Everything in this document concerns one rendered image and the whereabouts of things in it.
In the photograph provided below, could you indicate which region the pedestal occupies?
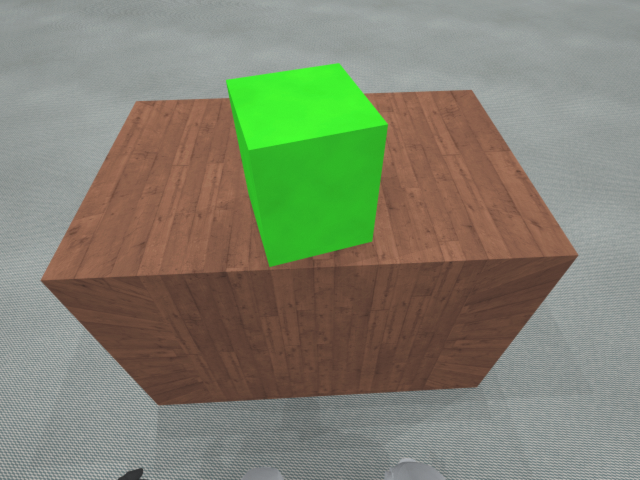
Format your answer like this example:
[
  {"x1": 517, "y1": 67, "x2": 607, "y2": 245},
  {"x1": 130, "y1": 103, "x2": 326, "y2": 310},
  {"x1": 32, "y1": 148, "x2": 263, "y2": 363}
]
[{"x1": 40, "y1": 90, "x2": 578, "y2": 405}]

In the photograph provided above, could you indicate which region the carton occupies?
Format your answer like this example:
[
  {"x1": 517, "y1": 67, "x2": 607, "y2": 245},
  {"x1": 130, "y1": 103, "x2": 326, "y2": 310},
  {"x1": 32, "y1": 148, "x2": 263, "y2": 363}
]
[{"x1": 226, "y1": 63, "x2": 388, "y2": 267}]

